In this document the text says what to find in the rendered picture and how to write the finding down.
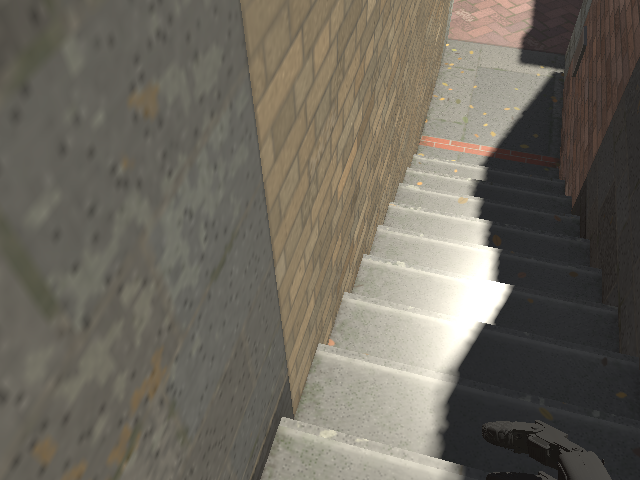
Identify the robot right hand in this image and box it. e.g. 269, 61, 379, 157
482, 420, 612, 480

